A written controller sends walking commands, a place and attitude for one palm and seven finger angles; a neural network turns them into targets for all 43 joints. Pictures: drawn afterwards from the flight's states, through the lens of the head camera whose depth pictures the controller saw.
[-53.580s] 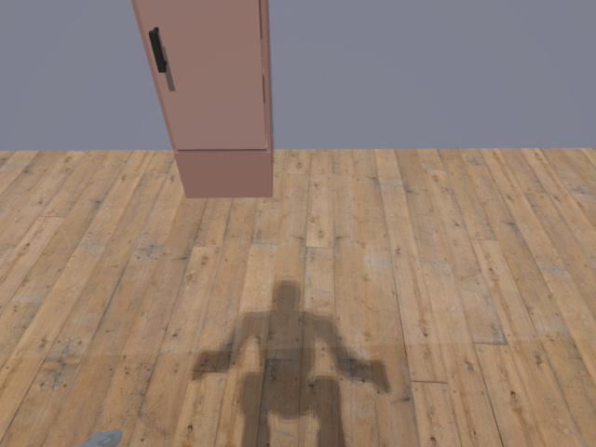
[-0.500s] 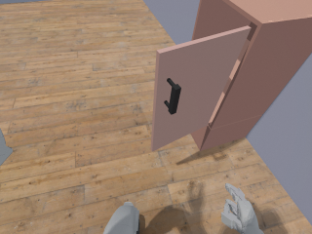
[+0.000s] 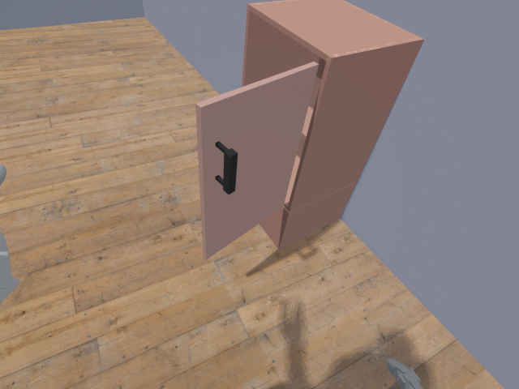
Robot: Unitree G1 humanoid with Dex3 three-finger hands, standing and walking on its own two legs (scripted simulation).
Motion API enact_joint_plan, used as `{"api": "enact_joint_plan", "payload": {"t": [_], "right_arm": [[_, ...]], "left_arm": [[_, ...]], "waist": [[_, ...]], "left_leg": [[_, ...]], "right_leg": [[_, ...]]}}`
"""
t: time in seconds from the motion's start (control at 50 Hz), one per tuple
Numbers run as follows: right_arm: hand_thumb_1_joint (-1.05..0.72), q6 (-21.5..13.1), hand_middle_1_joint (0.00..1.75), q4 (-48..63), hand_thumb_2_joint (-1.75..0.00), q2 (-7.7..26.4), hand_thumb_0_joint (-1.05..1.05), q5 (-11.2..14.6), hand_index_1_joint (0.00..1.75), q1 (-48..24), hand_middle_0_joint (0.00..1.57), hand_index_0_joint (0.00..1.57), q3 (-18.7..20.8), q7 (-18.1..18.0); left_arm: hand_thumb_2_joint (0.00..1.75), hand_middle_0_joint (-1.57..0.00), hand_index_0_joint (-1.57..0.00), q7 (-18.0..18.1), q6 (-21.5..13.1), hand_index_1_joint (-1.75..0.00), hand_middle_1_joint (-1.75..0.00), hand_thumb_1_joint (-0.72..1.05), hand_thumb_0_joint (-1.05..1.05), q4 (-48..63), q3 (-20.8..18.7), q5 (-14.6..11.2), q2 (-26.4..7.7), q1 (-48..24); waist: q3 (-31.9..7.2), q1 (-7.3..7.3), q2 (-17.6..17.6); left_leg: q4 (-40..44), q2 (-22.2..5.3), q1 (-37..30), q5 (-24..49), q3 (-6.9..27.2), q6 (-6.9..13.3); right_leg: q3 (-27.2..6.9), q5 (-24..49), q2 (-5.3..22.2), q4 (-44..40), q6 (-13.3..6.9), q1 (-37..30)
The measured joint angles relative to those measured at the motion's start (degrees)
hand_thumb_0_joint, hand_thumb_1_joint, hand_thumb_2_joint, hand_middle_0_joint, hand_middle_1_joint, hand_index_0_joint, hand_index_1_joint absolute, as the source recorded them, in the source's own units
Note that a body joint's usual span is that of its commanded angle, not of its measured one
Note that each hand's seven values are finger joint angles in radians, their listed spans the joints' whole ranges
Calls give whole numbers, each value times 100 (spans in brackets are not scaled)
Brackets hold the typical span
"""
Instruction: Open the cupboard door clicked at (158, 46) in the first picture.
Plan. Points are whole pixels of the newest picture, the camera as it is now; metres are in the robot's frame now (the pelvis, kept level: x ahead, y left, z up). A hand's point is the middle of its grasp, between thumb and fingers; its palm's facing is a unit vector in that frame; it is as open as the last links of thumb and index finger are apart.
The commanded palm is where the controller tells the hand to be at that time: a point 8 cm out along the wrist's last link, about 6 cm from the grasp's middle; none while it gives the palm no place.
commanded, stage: stop stepping back and stand still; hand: left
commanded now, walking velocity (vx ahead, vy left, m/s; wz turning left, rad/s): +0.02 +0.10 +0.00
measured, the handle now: (224, 167) +0.62 +0.10 -0.05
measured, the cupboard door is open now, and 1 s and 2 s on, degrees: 100 100 100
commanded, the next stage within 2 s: let the arm hang, fingers relaxed in 0.30 s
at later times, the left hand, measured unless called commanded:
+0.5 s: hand (100, 303) +0.22 +0.23 +0.04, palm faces +0.19 -0.83 -0.52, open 7.4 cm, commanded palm none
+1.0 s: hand out of the picture -0.08 +0.20 -0.18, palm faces +0.03 -0.97 -0.23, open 7.3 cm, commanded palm none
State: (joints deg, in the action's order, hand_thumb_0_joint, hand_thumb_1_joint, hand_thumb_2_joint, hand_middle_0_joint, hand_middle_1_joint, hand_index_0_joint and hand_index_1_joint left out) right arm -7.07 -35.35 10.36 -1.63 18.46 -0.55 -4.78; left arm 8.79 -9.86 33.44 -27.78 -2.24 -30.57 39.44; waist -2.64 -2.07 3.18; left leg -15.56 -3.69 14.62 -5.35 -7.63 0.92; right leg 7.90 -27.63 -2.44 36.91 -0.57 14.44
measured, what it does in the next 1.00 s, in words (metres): steps on the spot: right foot, then left foot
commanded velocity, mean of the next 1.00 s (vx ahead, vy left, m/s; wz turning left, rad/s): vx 0.01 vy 0.03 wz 0.00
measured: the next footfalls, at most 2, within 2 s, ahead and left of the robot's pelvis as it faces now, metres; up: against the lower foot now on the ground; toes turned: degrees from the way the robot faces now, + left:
right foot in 0.06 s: -0.03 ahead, -0.08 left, +0.00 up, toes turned -5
left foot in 0.32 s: +0.07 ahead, +0.12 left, +0.00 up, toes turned +0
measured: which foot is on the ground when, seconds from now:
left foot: down 0.00-0.06, up 0.08-0.30, down 0.32-1.00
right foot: up 0.00-0.04, down 0.06-1.00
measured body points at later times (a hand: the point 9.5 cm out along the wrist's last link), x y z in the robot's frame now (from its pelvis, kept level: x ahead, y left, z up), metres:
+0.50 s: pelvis -0.01 -0.02 -0.02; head -0.02 -0.06 +0.43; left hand +0.21 +0.27 +0.07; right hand +0.16 -0.28 -0.13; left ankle +0.04 +0.12 -0.75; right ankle -0.07 -0.08 -0.75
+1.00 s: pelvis -0.03 +0.01 -0.01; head +0.00 +0.00 +0.44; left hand -0.08 +0.25 -0.16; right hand -0.02 -0.22 -0.18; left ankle +0.03 +0.12 -0.75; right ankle -0.07 -0.07 -0.75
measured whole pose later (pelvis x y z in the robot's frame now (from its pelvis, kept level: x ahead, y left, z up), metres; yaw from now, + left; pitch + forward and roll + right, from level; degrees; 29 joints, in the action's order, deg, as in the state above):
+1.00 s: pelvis -0.03 +0.01 -0.01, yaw +0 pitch -2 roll -1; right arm 1.9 -61.2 10.0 -1.1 14.4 -0.8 -1.9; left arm 1.0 1.7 -64.4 -0.5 0.3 -10.7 20.1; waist 4.7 0.2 -1.7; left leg -25.9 -0.2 15.5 -8.8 -0.1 0.7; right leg 5.6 -16.5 -2.4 23.2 -3.2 5.4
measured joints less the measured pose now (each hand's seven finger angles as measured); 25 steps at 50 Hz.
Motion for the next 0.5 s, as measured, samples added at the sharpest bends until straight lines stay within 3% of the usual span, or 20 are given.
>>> {"api": "enact_joint_plan", "payload": {"t": [0.04,0.08,0.14,0.18,0.24,0.32,0.38,0.42,0.5], "right_arm": [[-90,38,30,-15,-90,72,1,4,30,-6,21,20,12,-7],[-90,69,30,-64,-90,234,1,31,30,-141,21,20,42,31],[-90,113,30,-469,-90,362,1,78,30,-296,21,20,74,115],[-90,118,30,-551,-90,316,1,122,30,-253,21,20,63,122],[-90,52,30,-484,-90,243,1,143,30,-222,21,20,25,55],[-90,-52,30,-313,-90,235,1,123,30,-283,21,20,0,2],[-90,-38,30,-228,-90,199,1,158,30,-452,20,20,17,5],[-90,-66,30,-247,-90,230,1,160,30,-583,20,20,47,105],[-90,263,30,-597,-90,609,1,140,30,-890,20,20,118,392]], "left_arm": [[90,-21,-22,88,110,-30,-30,89,1,-256,-68,0,58,-195],[90,-21,-22,100,168,-30,-30,89,1,-420,-1,13,257,-471],[90,-21,-21,52,114,-30,-30,89,1,-737,390,52,702,-825],[90,-21,-21,25,42,-30,-30,89,1,-897,548,74,894,-897],[90,-21,-21,5,-54,-30,-30,89,1,-1012,668,118,1017,-925],[90,-21,-22,-35,-188,-30,-30,89,1,-938,646,114,903,-992],[90,-21,-22,-52,-256,-30,-30,89,1,-908,506,68,754,-1027],[90,-21,-22,-133,-279,-30,-30,89,1,-1202,563,162,693,-1178],[90,-20,-21,-633,628,-30,-30,90,0,-3501,1660,343,857,-2067]], "waist": [[-49,35,17],[-3,175,-66],[-5,275,-329],[-132,275,-275],[-182,217,-189],[-78,173,-218],[29,140,-193],[85,157,-270],[-15,192,-675]], "left_leg": [[-468,121,292,-274,-43,-11],[-1548,194,839,-839,56,-80],[-3019,184,1280,-1221,438,-195],[-3308,195,1281,-1058,439,-205],[-2826,180,953,-955,331,-115],[-1634,192,290,-472,272,47],[-1311,208,83,-765,249,-192],[-1428,182,193,-695,255,-231],[-1784,251,560,-468,393,-74]], "right_leg": [[-60,160,38,-873,-144,-481],[-295,1167,81,-1203,-415,-490],[-314,911,-38,-940,-480,-516],[-358,774,3,-993,-471,-620],[-397,731,63,-1017,-481,-739],[-379,558,23,-794,-477,-749],[-410,383,54,-426,-348,-589],[-393,494,51,-290,-276,-467],[-337,629,100,-191,-231,-282]]}}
